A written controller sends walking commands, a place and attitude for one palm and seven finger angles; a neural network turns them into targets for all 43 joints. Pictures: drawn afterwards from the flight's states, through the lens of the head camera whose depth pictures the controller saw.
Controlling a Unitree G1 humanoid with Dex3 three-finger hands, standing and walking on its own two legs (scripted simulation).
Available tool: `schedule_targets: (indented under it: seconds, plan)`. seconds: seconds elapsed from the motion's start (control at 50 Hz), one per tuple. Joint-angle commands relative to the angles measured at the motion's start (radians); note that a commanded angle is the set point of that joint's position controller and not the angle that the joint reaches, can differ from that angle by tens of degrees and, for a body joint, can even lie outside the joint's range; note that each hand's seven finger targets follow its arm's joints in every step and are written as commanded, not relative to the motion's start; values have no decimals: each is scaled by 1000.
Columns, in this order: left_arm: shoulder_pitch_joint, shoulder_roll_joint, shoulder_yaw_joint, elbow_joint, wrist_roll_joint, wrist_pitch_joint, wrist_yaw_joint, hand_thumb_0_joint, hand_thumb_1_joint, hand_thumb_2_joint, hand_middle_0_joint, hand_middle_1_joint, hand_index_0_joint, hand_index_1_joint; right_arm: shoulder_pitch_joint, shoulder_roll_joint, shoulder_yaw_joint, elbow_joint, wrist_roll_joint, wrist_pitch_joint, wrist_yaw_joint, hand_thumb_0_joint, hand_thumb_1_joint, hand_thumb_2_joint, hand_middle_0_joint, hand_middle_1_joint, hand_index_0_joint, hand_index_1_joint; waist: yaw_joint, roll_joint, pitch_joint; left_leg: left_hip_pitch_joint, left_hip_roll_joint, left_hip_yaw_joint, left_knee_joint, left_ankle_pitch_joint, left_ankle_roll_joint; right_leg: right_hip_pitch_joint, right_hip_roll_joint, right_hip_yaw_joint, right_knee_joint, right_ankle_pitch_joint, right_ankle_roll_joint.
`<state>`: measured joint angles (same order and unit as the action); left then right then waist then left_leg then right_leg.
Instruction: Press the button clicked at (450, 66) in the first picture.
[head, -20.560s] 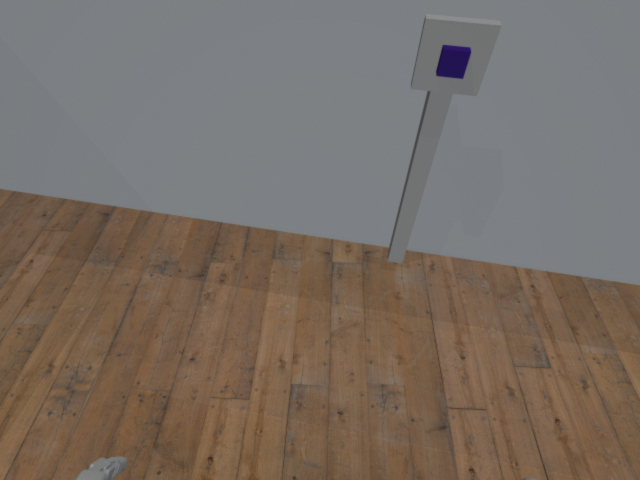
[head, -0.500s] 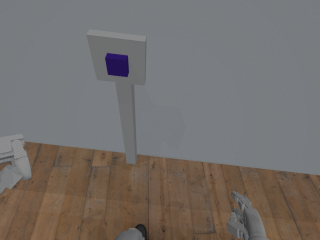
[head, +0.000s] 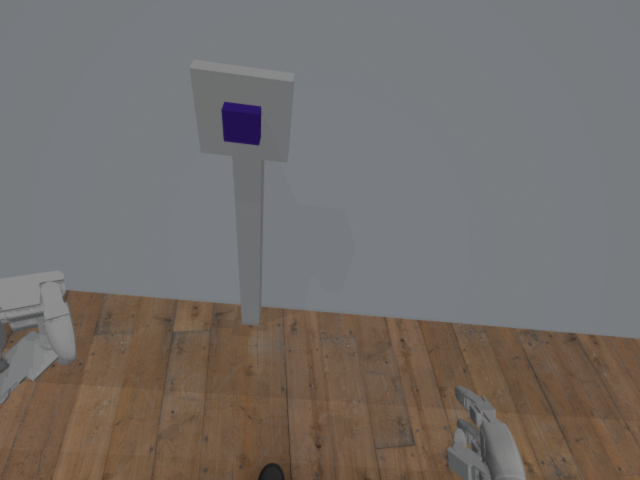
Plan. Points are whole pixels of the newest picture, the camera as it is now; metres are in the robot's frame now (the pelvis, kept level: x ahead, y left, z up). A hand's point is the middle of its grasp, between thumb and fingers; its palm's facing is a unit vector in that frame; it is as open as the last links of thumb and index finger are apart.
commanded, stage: stop stepping back and stand still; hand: left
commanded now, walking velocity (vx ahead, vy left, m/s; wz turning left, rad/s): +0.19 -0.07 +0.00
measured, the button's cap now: (242, 123) +0.67 +0.19 +0.06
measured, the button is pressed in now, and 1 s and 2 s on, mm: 0 0 0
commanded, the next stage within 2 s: let the arm hang, fingers relaxed in 1.24 s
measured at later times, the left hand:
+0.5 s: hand out of the picture +0.10 +0.25 +0.17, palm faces +0.28 -0.83 -0.48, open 3.1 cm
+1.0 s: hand out of the picture +0.09 +0.28 +0.15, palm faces +0.41 -0.79 -0.46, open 3.1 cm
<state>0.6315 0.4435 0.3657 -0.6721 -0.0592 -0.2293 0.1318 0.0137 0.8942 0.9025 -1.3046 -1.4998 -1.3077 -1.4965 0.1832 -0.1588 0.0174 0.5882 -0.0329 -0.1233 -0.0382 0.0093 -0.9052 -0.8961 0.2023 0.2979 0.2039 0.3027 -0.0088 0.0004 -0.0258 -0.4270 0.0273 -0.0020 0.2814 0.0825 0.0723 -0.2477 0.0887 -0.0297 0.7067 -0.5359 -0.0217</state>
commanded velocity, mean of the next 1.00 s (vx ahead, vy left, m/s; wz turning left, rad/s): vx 0.11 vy -0.03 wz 0.00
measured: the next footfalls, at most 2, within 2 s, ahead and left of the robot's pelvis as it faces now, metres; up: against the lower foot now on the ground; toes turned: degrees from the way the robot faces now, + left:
right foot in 0.08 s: -0.06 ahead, -0.13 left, +0.00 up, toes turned -4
left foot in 0.20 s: +0.07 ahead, +0.07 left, +0.00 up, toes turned -1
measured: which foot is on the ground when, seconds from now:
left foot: down 0.00-0.08, up 0.10-0.18, down 0.20-0.48, up 0.50-0.68, down 0.70-1.00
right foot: up 0.00-0.06, down 0.08-0.22, up 0.24-0.46, down 0.48-1.00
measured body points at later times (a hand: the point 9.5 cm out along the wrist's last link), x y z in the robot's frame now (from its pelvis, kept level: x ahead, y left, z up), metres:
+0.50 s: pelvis -0.09 +0.02 +0.00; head -0.10 +0.04 +0.45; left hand +0.07 +0.29 +0.19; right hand +0.05 -0.21 -0.08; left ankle +0.02 +0.08 -0.73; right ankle -0.09 -0.06 -0.74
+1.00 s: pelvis -0.08 +0.04 -0.01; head -0.07 +0.04 +0.44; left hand +0.07 +0.32 +0.18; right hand +0.08 -0.18 -0.11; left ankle -0.07 +0.16 -0.74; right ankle -0.08 -0.05 -0.74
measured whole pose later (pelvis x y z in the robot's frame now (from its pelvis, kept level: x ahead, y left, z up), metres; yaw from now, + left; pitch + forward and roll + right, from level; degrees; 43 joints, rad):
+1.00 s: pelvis -0.08 +0.04 -0.01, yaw +3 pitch +0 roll -1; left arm 0.65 0.36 0.35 -0.57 -0.02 -0.21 0.15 0.01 0.89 0.90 -1.31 -1.50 -1.31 -1.50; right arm 0.25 -0.18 0.02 0.65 -0.01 -0.11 -0.05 0.01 -0.91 -0.90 0.20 0.30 0.20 0.30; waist 0.00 0.01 -0.01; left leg -0.31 0.01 0.01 0.63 -0.28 0.01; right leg -0.23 0.02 -0.07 0.54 -0.30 -0.05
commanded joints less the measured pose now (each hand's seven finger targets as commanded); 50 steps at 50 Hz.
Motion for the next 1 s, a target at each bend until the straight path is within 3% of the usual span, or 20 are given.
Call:
schedule_targets:
  seconds: [0.0, 0.02, 0.08, 0.12, 0.16, 0.18, 0.22, 0.24, 0.32, 0.4, 0.44, 0.46, 0.48, 0.62, 0.68, 0.72, 0.8, 0.86, 0.9, 0.98]
  plan:
    - [73, 144, 125, -175, -22, -34, 18, 0, 900, 900, -1300, -1500, -1300, -1500, -40, -167, -57, -130, 3, -29, -23, 0, -900, -900, 200, 300, 200, 300, 14, 198, -154, 185, 69, -70, -121, -503, -158, 125, 14, -74, -401, 46, -36]
    - [72, 182, 153, -198, -19, -30, 18, 0, 900, 900, -1300, -1500, -1300, -1500, -22, -165, -59, -126, 5, -14, -28, 0, -900, -900, 200, 300, 200, 300, 4, 86, -168, 282, -1, 20, 83, -409, -158, 17, -86, -5, -484, 88, -69]
    - [-59, 187, 166, -204, -32, -1, 29, 0, 900, 900, -1300, -1500, -1300, -1500, -70, -153, -46, -110, 5, -3, -41, 0, -900, -900, 200, 300, 200, 300, 1, -140, -123, 306, -23, -46, 599, -353, -112, -309, -379, 175, -543, -4, -182]
    - [-107, 111, 99, -118, -25, 42, 21, 0, 900, 900, -1300, -1500, -1300, -1500, -73, -168, -66, -100, 33, -3, -55, 0, -900, -900, 200, 300, 200, 300, -21, -239, -1, 252, -10, -65, 633, -391, -103, -366, -330, 110, -505, -136, -151]
    - [-141, 79, 65, -48, 5, 49, 30, 0, 900, 900, -1300, -1500, -1300, -1500, -76, -176, -44, -80, 37, -16, -68, 0, -900, -900, 200, 300, 200, 300, -40, -2, 130, 204, 27, -58, 324, -394, -69, -287, -263, 48, -373, 20, -88]
    - [-175, 80, 63, -69, 11, 37, 28, 0, 900, 900, -1300, -1500, -1300, -1500, -72, -187, -37, -89, 37, -27, -70, 0, -900, -900, 200, 300, 200, 300, -33, 155, 151, 164, 55, -129, 120, -382, -55, -214, -164, -3, -245, 69, -34]
    - [-216, 140, 95, -158, 15, -5, 28, 0, 900, 900, -1300, -1500, -1300, -1500, -56, -171, -29, -98, 22, -68, -65, 0, -900, -900, 200, 300, 200, 300, -16, 369, 61, 211, 216, -523, -176, -532, -70, -209, -37, 0, 40, 26, 16]
    - [-217, 143, 98, -201, 14, -17, 28, 0, 900, 900, -1300, -1500, -1300, -1500, -58, -146, -26, -99, 13, -78, -56, 0, -900, -900, 200, 300, 200, 300, -8, 286, 14, 165, 237, -571, -268, -715, -126, -147, -31, 63, 162, -4, 8]
    - [33, 89, 79, -186, 21, 7, 30, 0, 900, 900, -1300, -1500, -1300, -1500, -67, -153, -35, -132, 15, -77, -26, 0, -900, -900, 200, 300, 200, 300, 35, 194, -63, 67, 141, -238, -253, -682, -106, 81, -11, -34, 17, 72, -3]
    - [67, 97, 85, -131, 28, 38, 32, 0, 900, 900, -1300, -1500, -1300, -1500, -53, -158, -49, -135, 5, -31, -35, 0, -900, -900, 200, 300, 200, 300, 24, 168, -49, -76, 72, -101, -119, -656, -123, 293, -8, -84, -289, 52, -32]
    - [40, 122, 107, -110, 21, 45, 26, 0, 900, 900, -1300, -1500, -1300, -1500, -34, -143, -56, -126, 15, 7, -40, 0, -900, -900, 200, 300, 200, 300, 10, -146, -60, -33, -30, 7, 430, -481, -88, 110, -291, 233, -511, 14, -126]
    - [-49, 144, 136, -151, 3, 36, 25, 0, 900, 900, -1300, -1500, -1300, -1500, -43, -154, -62, -115, 14, 19, -42, 0, -900, -900, 200, 300, 200, 300, 5, -200, -32, -90, -44, 5, 690, -442, -89, -30, -446, 369, -567, -61, -216]
    - [-134, 179, 175, -164, 3, 18, 27, 0, 900, 900, -1300, -1500, -1300, -1500, -36, -166, -60, -98, 4, 18, -36, 0, -900, -900, 200, 300, 200, 300, -19, -174, -33, -101, -9, -18, 811, -415, -98, -104, -459, 337, -541, -95, -225]
    - [-176, 71, 41, -110, 42, -2, 46, 0, 900, 900, -1300, -1500, -1300, -1500, -77, -161, -46, -91, 15, -34, -72, 0, -900, -900, 200, 300, 200, 300, -15, -8, 82, 196, 18, 78, 269, -447, -38, -226, -304, 127, -415, -150, -110]
    - [-176, 100, 81, -212, 46, -35, 53, 0, 900, 900, -1300, -1500, -1300, -1500, -46, -189, -46, -122, 17, -60, -62, 0, -900, -900, 200, 300, 200, 300, 0, 292, 46, 210, 227, -319, 2, -461, 61, -203, -84, -33, 5, 93, 13]
    - [-143, 151, 146, -185, 43, -40, 41, 0, 900, 900, -1300, -1500, -1300, -1500, -48, -146, -43, -102, 9, -72, -51, 0, -900, -900, 200, 300, 200, 300, -5, 288, 47, 64, 274, -418, -130, -680, 91, -134, -92, 17, 151, 29, 19]
    - [7, 88, 122, -98, 43, -29, 36, 0, 900, 900, -1300, -1500, -1300, -1500, -46, -155, -48, -115, 27, -61, -29, 0, -900, -900, 200, 300, 200, 300, 8, 100, 25, -74, 122, -102, 80, -559, -5, 149, -104, 9, -252, 189, 11]
    - [-17, 82, 117, -55, 22, -26, 31, 0, 900, 900, -1300, -1500, -1300, -1500, -23, -153, -67, -104, 33, -45, -22, 0, -900, -900, 200, 300, 200, 300, -7, -167, 9, 18, -17, 4, 461, -447, -70, -39, -334, 381, -498, 0, -109]
    - [-27, 73, 104, -57, 23, -30, 39, 0, 900, 900, -1300, -1500, -1300, -1500, -31, -148, -58, -100, 32, -41, -22, 0, -900, -900, 200, 300, 200, 300, -10, -136, 2, 11, 2, -14, 502, -431, -67, 12, -360, 330, -456, 253, -139]
    - [-36, 75, 99, -69, 25, -41, 46, 0, 900, 900, -1300, -1500, -1300, -1500, -51, -151, -45, -99, 28, -49, -40, 0, -900, -900, 200, 300, 200, 300, 0, -23, -48, 237, 44, -34, 136, -134, -41, 53, -205, 94, -270, 498, -19]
